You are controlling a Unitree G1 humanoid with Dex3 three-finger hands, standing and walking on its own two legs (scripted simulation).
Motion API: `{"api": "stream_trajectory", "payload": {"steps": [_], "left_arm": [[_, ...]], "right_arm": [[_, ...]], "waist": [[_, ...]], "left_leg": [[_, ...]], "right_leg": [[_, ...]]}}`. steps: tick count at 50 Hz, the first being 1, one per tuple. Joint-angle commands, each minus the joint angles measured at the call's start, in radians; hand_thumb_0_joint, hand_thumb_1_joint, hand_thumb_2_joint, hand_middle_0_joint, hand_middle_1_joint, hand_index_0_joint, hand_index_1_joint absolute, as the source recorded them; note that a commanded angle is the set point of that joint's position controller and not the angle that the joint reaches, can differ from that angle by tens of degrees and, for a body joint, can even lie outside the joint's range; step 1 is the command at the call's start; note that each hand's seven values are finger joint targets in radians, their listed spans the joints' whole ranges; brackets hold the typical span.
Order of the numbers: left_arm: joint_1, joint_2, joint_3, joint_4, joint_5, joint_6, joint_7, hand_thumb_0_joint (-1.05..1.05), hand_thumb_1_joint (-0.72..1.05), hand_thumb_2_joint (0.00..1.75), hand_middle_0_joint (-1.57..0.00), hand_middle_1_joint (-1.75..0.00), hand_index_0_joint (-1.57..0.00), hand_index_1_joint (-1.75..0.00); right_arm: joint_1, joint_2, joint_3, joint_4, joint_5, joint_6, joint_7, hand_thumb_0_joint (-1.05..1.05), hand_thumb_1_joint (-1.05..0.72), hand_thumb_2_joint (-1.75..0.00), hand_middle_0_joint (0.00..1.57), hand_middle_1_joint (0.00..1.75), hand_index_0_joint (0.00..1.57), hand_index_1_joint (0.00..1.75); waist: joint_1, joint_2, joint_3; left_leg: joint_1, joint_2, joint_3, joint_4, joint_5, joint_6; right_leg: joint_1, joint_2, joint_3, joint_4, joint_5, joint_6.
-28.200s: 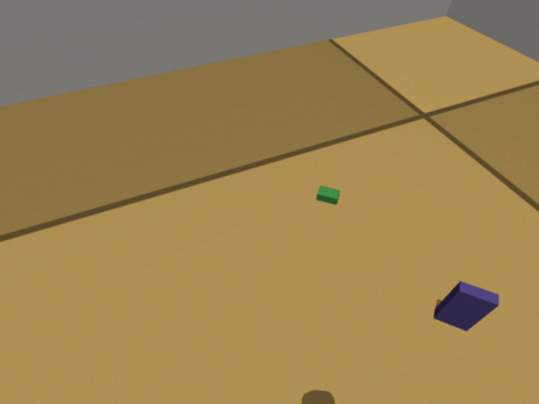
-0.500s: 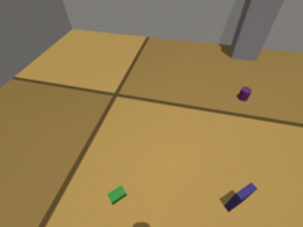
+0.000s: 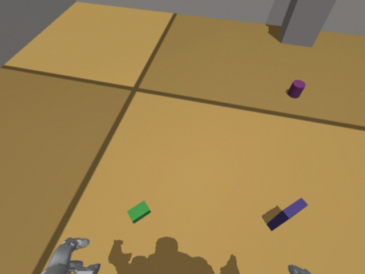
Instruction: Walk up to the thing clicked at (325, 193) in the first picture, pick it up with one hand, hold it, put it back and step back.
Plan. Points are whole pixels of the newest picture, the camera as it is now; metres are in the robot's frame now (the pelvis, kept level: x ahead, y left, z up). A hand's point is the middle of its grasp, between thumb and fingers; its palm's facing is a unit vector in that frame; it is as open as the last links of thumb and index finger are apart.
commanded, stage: rise first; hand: left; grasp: from above
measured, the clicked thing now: (139, 211) +0.48 +0.25 -0.74
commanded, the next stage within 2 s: none
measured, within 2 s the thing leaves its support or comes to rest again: neither
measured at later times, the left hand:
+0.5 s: hand out of the picture +0.14 +0.26 -0.21, palm faces -0.16 -0.83 -0.53, open 13.8 cm
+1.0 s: hand (102, 250) +0.24 +0.29 -0.38, palm faces -0.32 -0.34 -0.88, open 14.1 cm
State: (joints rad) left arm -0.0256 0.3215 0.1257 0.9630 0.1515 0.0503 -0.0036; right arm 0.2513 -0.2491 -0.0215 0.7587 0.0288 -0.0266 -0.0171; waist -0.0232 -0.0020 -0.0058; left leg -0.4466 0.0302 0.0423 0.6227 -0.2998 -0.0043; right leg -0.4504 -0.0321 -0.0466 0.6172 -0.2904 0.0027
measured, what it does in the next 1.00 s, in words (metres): lowers itself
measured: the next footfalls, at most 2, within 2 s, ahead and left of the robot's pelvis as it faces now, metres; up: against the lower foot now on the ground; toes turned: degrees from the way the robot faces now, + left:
none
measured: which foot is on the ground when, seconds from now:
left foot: down 0.00-1.00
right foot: down 0.00-1.00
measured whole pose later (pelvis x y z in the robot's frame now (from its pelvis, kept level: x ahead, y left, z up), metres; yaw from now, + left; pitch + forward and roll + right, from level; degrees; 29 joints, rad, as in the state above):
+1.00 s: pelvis -0.05 -0.01 -0.22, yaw +0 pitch +34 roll -1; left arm -0.35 0.36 0.08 0.89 0.74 0.19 0.42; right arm 0.06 -0.29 -0.04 0.72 -0.02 -0.15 -0.03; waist -0.02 0.02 -0.19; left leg -1.67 0.05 -0.01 1.74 -0.66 -0.01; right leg -1.66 -0.05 -0.05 1.72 -0.65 -0.02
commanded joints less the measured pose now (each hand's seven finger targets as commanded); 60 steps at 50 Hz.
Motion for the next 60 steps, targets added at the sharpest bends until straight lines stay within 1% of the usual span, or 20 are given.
{"api": "stream_trajectory", "payload": {"steps": [1,2,6,7,8,13,21,25,27,32,33,37,40,44,48,52,53,55,58,60], "left_arm": [[0.025,0.159,0.015,-0.13,0.03,0.068,0.047,0.0,-0.47,0.88,-0.19,-0.96,-0.18,-0.96],[0.014,0.15,0.015,-0.15,0.027,0.075,0.051,0.0,-0.49,0.89,-0.17,-0.97,-0.17,-0.97],[-0.001,0.167,0.042,-0.261,0.053,0.066,0.068,0.0,-0.53,0.91,-0.19,-0.95,-0.18,-0.96],[0.029,0.178,0.058,-0.301,0.063,0.06,0.074,0.0,-0.53,0.91,-0.18,-0.95,-0.17,-0.96],[0.062,0.159,0.051,-0.304,0.071,0.062,0.077,0.0,-0.54,0.92,-0.18,-0.96,-0.17,-0.97],[0.135,0.169,0.064,-0.437,0.133,0.094,0.098,0.0,-0.54,0.9,-0.2,-0.96,-0.19,-0.98],[0.237,0.116,0.023,-0.544,0.153,0.173,0.117,0.0,-0.52,0.89,-0.18,-0.97,-0.18,-0.97],[0.234,0.139,0.039,-0.565,0.18,0.188,0.131,0.0,-0.51,0.9,-0.15,-0.99,-0.15,-0.99],[0.208,0.127,0.024,-0.565,0.197,0.187,0.139,0.0,-0.54,0.91,-0.15,-1.01,-0.15,-1.01],[0.079,0.15,0.028,-0.486,0.276,0.161,0.181,0.0,-0.55,0.94,-0.13,-1.01,-0.12,-1.02],[0.071,0.17,0.043,-0.457,0.307,0.152,0.193,0.0,-0.56,0.95,-0.11,-1.02,-0.1,-1.03],[-0.046,0.187,0.037,-0.362,0.4,0.113,0.25,0.0,-0.55,0.95,-0.14,-0.98,-0.13,-0.99],[-0.144,0.195,0.007,-0.323,0.465,0.097,0.299,0.0,-0.57,0.98,-0.14,-0.97,-0.12,-0.99],[-0.28,0.24,0.007,-0.281,0.552,0.11,0.397,0.0,-0.57,1.0,-0.1,-1.0,-0.08,-1.02],[-0.523,0.294,0.028,-0.145,0.634,0.151,0.505,0.0,-0.59,1.03,-0.08,-1.04,-0.06,-1.05],[-0.699,0.355,0.034,0.033,0.665,0.174,0.553,0.0,-0.56,1.01,-0.09,-1.05,-0.09,-1.05],[-0.751,0.357,0.009,0.056,0.667,0.175,0.551,0.0,-0.54,0.99,-0.11,-1.05,-0.11,-1.05],[-0.807,0.378,0.004,0.129,0.678,0.182,0.553,0.0,-0.52,0.99,-0.14,-1.01,-0.13,-1.01],[-0.895,0.376,-0.012,0.186,0.689,0.176,0.543,0.0,-0.49,0.96,-0.18,-0.96,-0.17,-0.98],[-0.94,0.409,-0.002,0.22,0.707,0.167,0.538,0.0,-0.48,0.96,-0.19,-0.95,-0.18,-0.97]], "right_arm": [[-0.047,-0.164,-0.061,-0.187,0.006,-0.053,-0.01,0.0,-0.89,-0.89,0.2,0.3,0.2,0.3],[-0.038,-0.165,-0.063,-0.194,0.003,-0.062,-0.009,0.0,-0.89,-0.89,0.2,0.3,0.2,0.3],[-0.011,-0.156,-0.068,-0.215,-0.008,-0.099,-0.011,0.0,-0.91,-0.9,0.2,0.3,0.2,0.3],[-0.009,-0.153,-0.071,-0.222,-0.01,-0.109,-0.012,0.0,-0.9,-0.9,0.2,0.3,0.2,0.3],[-0.004,-0.148,-0.069,-0.228,-0.012,-0.116,-0.013,0.0,-0.91,-0.9,0.2,0.3,0.2,0.3],[-0.008,-0.139,-0.068,-0.255,-0.015,-0.137,-0.027,0.0,-0.93,-0.9,0.2,0.3,0.2,0.3],[-0.022,-0.133,-0.068,-0.277,-0.021,-0.158,-0.042,0.0,-0.92,-0.9,0.2,0.3,0.2,0.3],[-0.028,-0.133,-0.065,-0.286,-0.024,-0.167,-0.046,0.0,-0.9,-0.9,0.2,0.3,0.2,0.3],[-0.031,-0.129,-0.062,-0.292,-0.024,-0.173,-0.048,0.0,-0.91,-0.9,0.2,0.3,0.2,0.3],[-0.049,-0.136,-0.061,-0.272,-0.028,-0.193,-0.051,0.0,-0.89,-0.9,0.2,0.3,0.2,0.3],[-0.053,-0.139,-0.063,-0.268,-0.028,-0.196,-0.051,0.0,-0.88,-0.89,0.2,0.3,0.2,0.3],[-0.075,-0.151,-0.07,-0.232,-0.027,-0.2,-0.044,0.0,-0.9,-0.9,0.2,0.3,0.2,0.3],[-0.071,-0.162,-0.08,-0.203,-0.025,-0.193,-0.036,0.0,-0.9,-0.9,0.2,0.3,0.2,0.3],[-0.078,-0.177,-0.082,-0.156,-0.03,-0.17,-0.024,0.0,-0.88,-0.89,0.2,0.3,0.2,0.3],[-0.066,-0.186,-0.072,-0.096,-0.049,-0.15,-0.022,0.0,-0.89,-0.89,0.2,0.3,0.2,0.3],[-0.083,-0.169,-0.057,-0.067,-0.077,-0.153,-0.014,0.0,-0.89,-0.9,0.2,0.3,0.2,0.3],[-0.089,-0.161,-0.056,-0.063,-0.085,-0.156,-0.009,0.0,-0.89,-0.9,0.2,0.3,0.2,0.3],[-0.09,-0.15,-0.053,-0.039,-0.101,-0.157,0.002,0.0,-0.89,-0.9,0.2,0.3,0.2,0.3],[-0.094,-0.14,-0.054,-0.021,-0.116,-0.162,0.025,0.0,-0.89,-0.9,0.2,0.3,0.2,0.3],[-0.085,-0.142,-0.054,-0.01,-0.123,-0.161,0.041,0.0,-0.89,-0.9,0.2,0.3,0.2,0.3]], "waist": [[0.02,0.009,-0.165],[0.007,-0.007,-0.164],[0.007,0.013,-0.225],[0.016,0.034,-0.259],[0.007,0.012,-0.27],[0.007,0.051,-0.322],[-0.005,0.053,-0.323],[0.0,0.071,-0.343],[-0.011,0.073,-0.347],[-0.023,0.052,-0.379],[-0.014,0.064,-0.392],[-0.009,0.05,-0.48],[-0.012,0.052,-0.562],[-0.007,0.078,-0.675],[-0.021,0.058,-0.75],[-0.024,0.007,-0.796],[-0.036,-0.003,-0.811],[-0.036,0.011,-0.789],[-0.055,0.039,-0.791],[-0.061,0.054,-0.783]], "left_leg": [[-0.008,-0.035,-0.017,-0.004,0.108,0.003],[-0.028,-0.03,-0.023,0.013,0.081,0.004],[-0.094,-0.023,-0.032,0.121,0.061,0.005],[-0.1,-0.024,-0.03,0.149,0.075,0.004],[-0.114,-0.024,-0.032,0.17,0.082,0.006],[-0.156,-0.022,-0.037,0.233,0.084,0.004],[-0.219,-0.007,-0.066,0.313,0.132,0.001],[-0.255,0.0,-0.081,0.357,0.154,-0.003],[-0.286,-0.003,-0.076,0.395,0.142,0.0],[-0.436,-0.013,-0.063,0.528,0.077,0.006],[-0.471,-0.018,-0.06,0.56,0.064,0.007],[-0.619,-0.032,-0.049,0.693,0.022,0.012],[-0.686,-0.031,-0.047,0.773,0.014,0.012],[-0.774,-0.026,-0.048,0.877,0.056,0.011],[-0.883,-0.016,-0.044,0.979,0.027,0.01],[-1.062,-0.018,-0.027,1.083,-0.113,0.021],[-1.098,-0.018,-0.025,1.105,-0.146,0.023],[-1.151,-0.016,-0.02,1.144,-0.182,0.022],[-1.192,-0.02,-0.025,1.19,-0.232,0.022],[-1.228,-0.019,-0.025,1.219,-0.26,0.025]], "right_leg": [[0.008,0.039,-0.004,-0.016,0.061,-0.026],[-0.025,0.043,-0.007,0.006,0.034,-0.026],[-0.122,0.04,-0.003,0.117,0.016,-0.024],[-0.122,0.035,0.001,0.146,0.026,-0.024],[-0.14,0.036,0.002,0.167,0.033,-0.023],[-0.196,0.033,0.015,0.231,0.042,-0.021],[-0.276,0.034,0.004,0.314,0.054,-0.024],[-0.335,0.034,-0.002,0.379,0.043,-0.031],[-0.381,0.034,0.0,0.408,0.042,-0.03],[-0.513,0.032,0.007,0.528,0.01,-0.031],[-0.538,0.031,0.009,0.561,0.005,-0.032],[-0.657,0.03,0.02,0.681,-0.009,-0.031],[-0.741,0.028,0.026,0.759,-0.016,-0.031],[-0.831,0.03,0.022,0.865,0.021,-0.035],[-0.915,0.035,0.014,0.935,0.017,-0.03],[-0.947,0.031,0.029,0.996,-0.108,-0.017],[-0.941,0.03,0.051,0.995,-0.161,-0.012],[-0.976,0.03,0.07,0.998,-0.226,-0.012],[-1.054,0.037,0.059,1.034,-0.31,-0.02],[-1.09,0.043,0.047,1.058,-0.345,-0.024]]}}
